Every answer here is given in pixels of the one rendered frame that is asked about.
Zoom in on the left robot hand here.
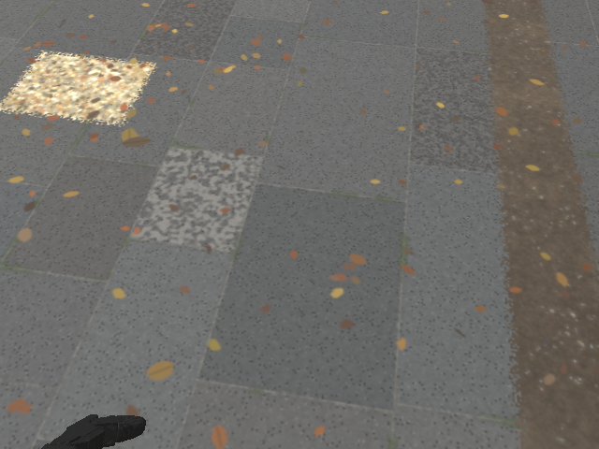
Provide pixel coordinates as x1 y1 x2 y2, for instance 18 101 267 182
41 414 146 449

